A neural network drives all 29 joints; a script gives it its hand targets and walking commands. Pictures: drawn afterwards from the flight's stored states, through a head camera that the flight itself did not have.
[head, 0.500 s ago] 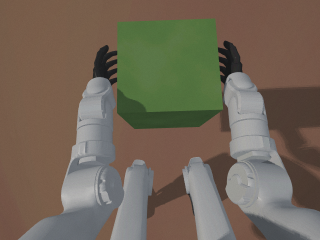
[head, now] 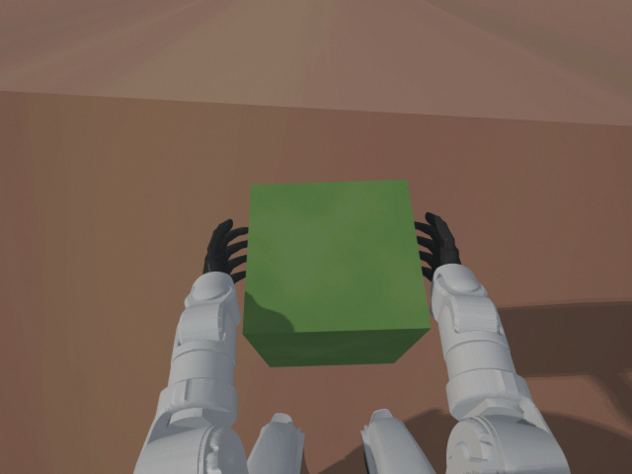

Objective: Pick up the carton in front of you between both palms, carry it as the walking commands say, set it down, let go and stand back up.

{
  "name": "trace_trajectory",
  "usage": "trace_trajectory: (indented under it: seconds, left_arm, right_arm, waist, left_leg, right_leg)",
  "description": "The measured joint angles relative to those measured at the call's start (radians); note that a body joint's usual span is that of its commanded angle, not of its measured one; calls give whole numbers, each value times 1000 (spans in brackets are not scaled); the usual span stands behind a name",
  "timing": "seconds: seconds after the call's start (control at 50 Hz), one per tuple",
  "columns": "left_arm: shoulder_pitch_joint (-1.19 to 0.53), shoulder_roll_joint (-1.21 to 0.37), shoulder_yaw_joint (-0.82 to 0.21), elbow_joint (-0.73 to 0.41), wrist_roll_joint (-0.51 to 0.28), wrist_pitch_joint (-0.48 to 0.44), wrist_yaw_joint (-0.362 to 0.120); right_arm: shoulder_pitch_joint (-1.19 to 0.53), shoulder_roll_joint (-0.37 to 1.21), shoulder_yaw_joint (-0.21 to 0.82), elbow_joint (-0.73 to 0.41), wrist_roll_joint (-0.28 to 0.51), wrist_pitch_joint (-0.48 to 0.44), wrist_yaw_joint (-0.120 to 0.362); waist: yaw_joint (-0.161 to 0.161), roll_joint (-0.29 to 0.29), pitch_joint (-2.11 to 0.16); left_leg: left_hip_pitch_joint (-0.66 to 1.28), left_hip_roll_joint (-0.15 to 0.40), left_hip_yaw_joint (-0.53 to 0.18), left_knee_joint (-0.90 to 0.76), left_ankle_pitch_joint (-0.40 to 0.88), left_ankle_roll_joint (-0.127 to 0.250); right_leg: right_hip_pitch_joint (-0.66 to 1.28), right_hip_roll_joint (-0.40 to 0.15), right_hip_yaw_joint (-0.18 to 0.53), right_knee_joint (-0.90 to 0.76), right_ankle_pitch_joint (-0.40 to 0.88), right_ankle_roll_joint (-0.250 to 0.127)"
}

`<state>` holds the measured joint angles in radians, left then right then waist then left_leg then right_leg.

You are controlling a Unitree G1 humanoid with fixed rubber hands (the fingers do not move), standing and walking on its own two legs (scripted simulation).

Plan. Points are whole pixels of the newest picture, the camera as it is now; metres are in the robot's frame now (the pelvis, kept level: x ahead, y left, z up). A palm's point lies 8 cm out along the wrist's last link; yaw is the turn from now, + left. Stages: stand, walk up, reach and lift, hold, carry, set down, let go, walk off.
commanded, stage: reach and lift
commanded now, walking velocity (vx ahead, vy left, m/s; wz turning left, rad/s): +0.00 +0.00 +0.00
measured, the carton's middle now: (330, 284) +0.38 +0.00 -0.10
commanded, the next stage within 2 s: hold in 1.46 s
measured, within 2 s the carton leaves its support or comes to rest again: neither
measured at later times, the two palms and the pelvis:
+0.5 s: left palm (181, 268) +0.33 +0.15 +0.11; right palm (490, 257) +0.32 -0.15 +0.11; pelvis +0.04 +0.00 +0.09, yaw +0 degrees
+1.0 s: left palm (175, 265) +0.32 +0.15 +0.12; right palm (494, 254) +0.32 -0.15 +0.12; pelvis +0.03 +0.00 +0.09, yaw +0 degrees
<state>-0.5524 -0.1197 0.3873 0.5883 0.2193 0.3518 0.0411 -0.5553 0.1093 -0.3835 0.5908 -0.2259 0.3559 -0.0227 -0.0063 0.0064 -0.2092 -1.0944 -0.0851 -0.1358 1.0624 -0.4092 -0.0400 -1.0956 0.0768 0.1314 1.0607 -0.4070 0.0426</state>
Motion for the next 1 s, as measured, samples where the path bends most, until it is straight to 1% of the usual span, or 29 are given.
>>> trace_trajectory:
  seconds: [0.12,0.24,0.42,0.5,0.64,0.86,1.0]
  left_arm:
    - [95,-15,-28,-34,1,14,-3]
    - [185,-27,-60,-79,3,49,-7]
    - [296,-31,-123,-184,7,155,-17]
    - [299,-30,-131,-201,27,210,-26]
    - [252,-41,-89,-176,75,257,-48]
    - [223,-44,-78,-203,79,263,-53]
    - [244,-44,-96,-231,77,276,-53]
  right_arm:
    - [94,16,27,-34,-2,13,3]
    - [185,30,58,-80,-3,48,5]
    - [298,42,120,-192,-3,159,4]
    - [302,40,132,-209,-19,213,9]
    - [257,51,93,-183,-64,258,29]
    - [228,58,79,-210,-72,263,34]
    - [247,54,100,-235,-69,276,36]
  waist:
    - [1,-2,27]
    - [3,-3,50]
    - [3,-4,94]
    - [6,-6,117]
    - [6,-7,167]
    - [7,-5,210]
    - [7,-4,210]
  left_leg:
    - [213,10,-3,-155,39,7]
    - [435,22,-7,-319,84,13]
    - [755,39,-15,-538,153,18]
    - [853,44,-16,-592,172,19]
    - [905,45,-14,-595,178,19]
    - [914,46,-9,-600,188,19]
    - [942,49,-7,-633,195,20]
  right_leg:
    - [212,-9,8,-154,39,-6]
    - [432,-18,14,-316,84,-13]
    - [752,-32,15,-534,152,-21]
    - [851,-35,14,-589,172,-23]
    - [904,-35,13,-592,178,-24]
    - [912,-37,13,-599,189,-22]
    - [941,-39,12,-632,196,-23]
